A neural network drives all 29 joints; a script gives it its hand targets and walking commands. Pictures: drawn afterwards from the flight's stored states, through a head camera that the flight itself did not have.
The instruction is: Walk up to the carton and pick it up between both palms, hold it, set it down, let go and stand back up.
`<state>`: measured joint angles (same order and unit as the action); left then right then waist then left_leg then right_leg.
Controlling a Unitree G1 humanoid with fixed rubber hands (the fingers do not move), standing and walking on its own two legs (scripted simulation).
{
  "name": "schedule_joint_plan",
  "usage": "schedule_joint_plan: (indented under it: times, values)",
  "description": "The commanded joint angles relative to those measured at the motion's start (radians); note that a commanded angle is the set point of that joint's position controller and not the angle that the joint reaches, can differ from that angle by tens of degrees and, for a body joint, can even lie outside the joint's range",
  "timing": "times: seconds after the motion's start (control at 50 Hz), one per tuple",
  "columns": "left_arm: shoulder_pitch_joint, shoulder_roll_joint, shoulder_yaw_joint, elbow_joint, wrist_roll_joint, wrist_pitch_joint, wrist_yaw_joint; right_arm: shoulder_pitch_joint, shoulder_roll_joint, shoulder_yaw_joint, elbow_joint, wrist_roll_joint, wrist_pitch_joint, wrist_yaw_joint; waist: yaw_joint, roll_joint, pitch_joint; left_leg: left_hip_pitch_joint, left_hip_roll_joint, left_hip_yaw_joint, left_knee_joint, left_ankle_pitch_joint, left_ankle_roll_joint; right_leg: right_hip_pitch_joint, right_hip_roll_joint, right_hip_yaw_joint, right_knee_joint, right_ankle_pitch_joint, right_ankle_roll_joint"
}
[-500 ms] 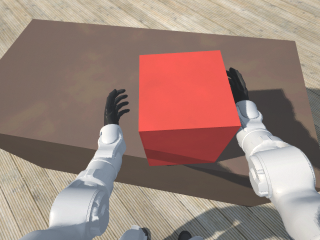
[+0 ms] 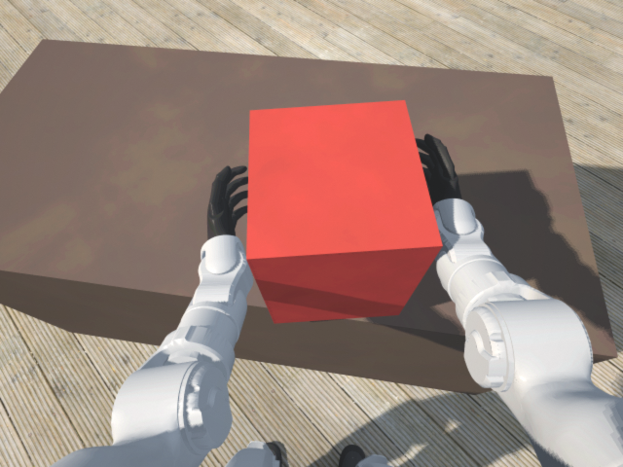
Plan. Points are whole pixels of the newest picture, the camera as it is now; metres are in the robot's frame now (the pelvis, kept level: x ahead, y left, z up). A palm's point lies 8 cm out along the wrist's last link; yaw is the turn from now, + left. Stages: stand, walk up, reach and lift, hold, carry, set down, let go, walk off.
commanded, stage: reach and lift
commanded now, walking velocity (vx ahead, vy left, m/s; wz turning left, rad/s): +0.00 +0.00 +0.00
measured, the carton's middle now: (332, 224) +0.44 +0.03 -0.02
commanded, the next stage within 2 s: none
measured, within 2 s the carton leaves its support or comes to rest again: leaves its support in 1.70 s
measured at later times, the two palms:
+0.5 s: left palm (219, 234) +0.38 +0.18 +0.02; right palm (441, 197) +0.46 -0.10 +0.04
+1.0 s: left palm (221, 234) +0.38 +0.17 +0.02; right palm (443, 201) +0.46 -0.11 +0.03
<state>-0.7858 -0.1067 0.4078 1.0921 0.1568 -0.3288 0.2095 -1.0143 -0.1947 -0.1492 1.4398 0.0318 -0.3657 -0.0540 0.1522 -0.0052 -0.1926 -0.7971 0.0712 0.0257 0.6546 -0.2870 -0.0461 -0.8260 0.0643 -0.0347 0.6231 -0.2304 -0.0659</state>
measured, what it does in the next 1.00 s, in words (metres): stands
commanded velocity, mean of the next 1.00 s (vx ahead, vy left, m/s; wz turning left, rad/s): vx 0.00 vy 0.00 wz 0.00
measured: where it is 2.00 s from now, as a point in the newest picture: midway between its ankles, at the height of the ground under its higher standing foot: outside the picture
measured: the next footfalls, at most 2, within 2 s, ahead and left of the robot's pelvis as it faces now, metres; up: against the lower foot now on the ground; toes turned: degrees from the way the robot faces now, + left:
none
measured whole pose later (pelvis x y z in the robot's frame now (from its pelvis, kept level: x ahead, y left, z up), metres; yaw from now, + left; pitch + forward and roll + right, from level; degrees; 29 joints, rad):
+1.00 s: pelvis +0.02 +0.00 +0.03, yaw +1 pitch +19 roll +0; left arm -0.61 -0.20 0.58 0.88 0.45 -0.36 0.13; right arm -0.84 -0.06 -0.54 1.25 -0.41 -0.46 -0.02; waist 0.10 -0.02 -0.09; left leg -0.53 0.07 0.08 0.38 -0.19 -0.03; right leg -0.55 0.06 -0.03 0.35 -0.14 -0.06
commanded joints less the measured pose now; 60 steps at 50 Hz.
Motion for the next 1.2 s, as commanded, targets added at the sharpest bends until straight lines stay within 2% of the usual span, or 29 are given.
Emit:
schedule_joint_plan:
  times: [0.0,0.02,0.04,0.06,0.12,0.22,0.24,0.26,0.32,0.42,0.44,0.48,0.54,0.62,0.64,0.7,0.72,0.8,0.9,0.92,1.08,1.18]
  values:
    - [-0.359,-0.051,-0.015,-0.177,0.074,-0.051,-0.012,-0.4,0.146,-0.032,-0.142,-0.103,-0.061,0.04,0.025,-0.103,-0.649,0.096,-0.063,0.081,-0.026,0.41,-0.007,0.633,-0.02,0.052,0.0,0.468,0.064]
    - [-0.362,-0.072,-0.016,-0.177,0.091,-0.051,-0.018,-0.396,0.162,-0.059,-0.144,-0.129,-0.064,0.042,0.014,-0.089,-0.647,0.11,-0.063,0.08,-0.033,0.404,-0.011,0.619,-0.02,0.044,-0.008,0.456,0.061]
    - [-0.352,-0.082,-0.004,-0.179,0.104,-0.052,-0.021,-0.392,0.182,-0.068,-0.147,-0.149,-0.067,0.048,0.024,-0.095,-0.638,0.11,-0.064,0.082,-0.041,0.406,-0.01,0.63,-0.02,0.043,-0.015,0.45,0.06]
    - [-0.36,-0.109,-0.005,-0.185,0.117,-0.053,-0.027,-0.392,0.203,-0.089,-0.149,-0.172,-0.071,0.054,0.013,-0.09,-0.64,0.118,-0.063,0.08,-0.045,0.411,-0.011,0.632,-0.021,0.039,-0.019,0.458,0.058]
    - [-0.354,-0.194,0.005,-0.199,0.171,-0.055,-0.054,-0.38,0.311,-0.137,-0.171,-0.262,-0.081,0.08,0.011,-0.095,-0.623,0.157,-0.062,0.084,-0.066,0.409,-0.003,0.646,-0.026,0.032,-0.036,0.46,0.057]
    - [-0.347,-0.383,0.003,-0.193,0.285,-0.059,-0.119,-0.334,0.549,-0.216,-0.136,-0.456,-0.099,0.143,-0.014,-0.087,-0.561,0.217,-0.062,0.087,-0.118,0.418,0.01,0.691,-0.03,0.009,-0.076,0.47,0.048]
    - [-0.342,-0.403,-0.011,-0.197,0.289,-0.06,-0.124,-0.311,0.567,-0.227,-0.122,-0.478,-0.102,0.149,-0.026,-0.076,-0.55,0.23,-0.061,0.086,-0.126,0.429,0.008,0.699,-0.029,0.002,-0.082,0.49,0.048]
    - [-0.323,-0.413,-0.01,-0.198,0.297,-0.058,-0.127,-0.292,0.583,-0.226,-0.125,-0.49,-0.105,0.155,-0.015,-0.074,-0.529,0.23,-0.062,0.089,-0.132,0.428,0.012,0.704,-0.03,0.005,-0.09,0.49,0.047]
    - [-0.285,-0.426,-0.015,-0.202,0.314,-0.05,-0.132,-0.245,0.608,-0.255,-0.101,-0.528,-0.105,0.162,-0.023,-0.06,-0.485,0.257,-0.057,0.089,-0.163,0.431,0.02,0.701,-0.03,0.004,-0.116,0.482,0.046]
    - [-0.232,-0.441,-0.028,-0.214,0.327,-0.044,-0.133,-0.209,0.628,-0.255,-0.109,-0.548,-0.114,0.162,-0.029,-0.055,-0.444,0.279,-0.053,0.091,-0.188,0.452,0.03,0.726,-0.031,0.007,-0.137,0.518,0.054]
    - [-0.227,-0.439,-0.027,-0.216,0.33,-0.045,-0.132,-0.206,0.632,-0.248,-0.113,-0.548,-0.115,0.164,-0.022,-0.044,-0.431,0.282,-0.052,0.094,-0.19,0.459,0.031,0.721,-0.028,0.008,-0.138,0.511,0.053]
    - [-0.217,-0.446,-0.031,-0.219,0.327,-0.047,-0.134,-0.198,0.639,-0.238,-0.112,-0.549,-0.119,0.161,-0.03,-0.057,-0.439,0.282,-0.052,0.094,-0.199,0.469,0.037,0.745,-0.032,0.012,-0.144,0.551,0.058]
    - [-0.19,-0.461,-0.029,-0.202,0.335,-0.044,-0.138,-0.186,0.664,-0.211,-0.123,-0.543,-0.128,0.157,-0.02,-0.068,-0.427,0.251,-0.056,0.097,-0.214,0.476,0.044,0.783,-0.041,0.021,-0.137,0.63,0.067]
    - [-0.174,-0.47,-0.042,-0.207,0.332,-0.048,-0.134,-0.182,0.668,-0.194,-0.136,-0.539,-0.137,0.154,-0.015,-0.075,-0.43,0.269,-0.05,0.096,-0.228,0.5,0.046,0.788,-0.034,0.014,-0.141,0.661,0.067]
    - [-0.176,-0.475,-0.047,-0.202,0.331,-0.048,-0.137,-0.179,0.667,-0.194,-0.129,-0.538,-0.138,0.154,-0.024,-0.077,-0.431,0.267,-0.051,0.093,-0.23,0.501,0.046,0.788,-0.037,0.015,-0.145,0.668,0.066]
    - [-0.164,-0.478,-0.048,-0.194,0.334,-0.05,-0.137,-0.164,0.681,-0.173,-0.138,-0.536,-0.145,0.152,-0.012,-0.087,-0.433,0.245,-0.053,0.098,-0.246,0.49,0.053,0.818,-0.044,0.018,-0.144,0.713,0.072]
    - [-0.164,-0.475,-0.047,-0.187,0.333,-0.052,-0.137,-0.166,0.685,-0.166,-0.139,-0.53,-0.146,0.152,-0.004,-0.089,-0.436,0.23,-0.055,0.1,-0.253,0.471,0.053,0.825,-0.047,0.022,-0.143,0.715,0.076]
    - [-0.158,-0.49,-0.058,-0.197,0.337,-0.052,-0.135,-0.156,0.687,-0.174,-0.135,-0.528,-0.148,0.149,-0.012,-0.068,-0.434,0.256,-0.049,0.099,-0.26,0.486,0.05,0.822,-0.038,0.014,-0.156,0.69,0.067]
    - [-0.154,-0.476,-0.044,-0.194,0.338,-0.048,-0.135,-0.147,0.676,-0.178,-0.14,-0.521,-0.135,0.149,0.0,-0.074,-0.42,0.279,-0.053,0.107,-0.266,0.463,0.053,0.801,-0.027,0.016,-0.182,0.606,0.061]
    - [-0.162,-0.481,-0.049,-0.2,0.332,-0.048,-0.133,-0.146,0.68,-0.188,-0.135,-0.517,-0.133,0.149,-0.006,-0.065,-0.425,0.284,-0.051,0.106,-0.264,0.456,0.052,0.783,-0.027,0.017,-0.187,0.58,0.057]
    - [-0.207,-0.492,-0.088,-0.223,0.311,-0.064,-0.131,-0.175,0.689,-0.143,-0.179,-0.514,-0.144,0.142,-0.002,-0.062,-0.483,0.289,-0.054,0.106,-0.272,0.467,0.046,0.825,-0.026,0.012,-0.184,0.625,0.064]
    - [-0.245,-0.497,-0.134,-0.224,0.28,-0.072,-0.136,-0.176,0.707,-0.102,-0.184,-0.508,-0.147,0.124,-0.021,-0.071,-0.513,0.28,-0.057,0.1,-0.28,0.469,0.043,0.885,-0.028,0.011,-0.169,0.718,0.078]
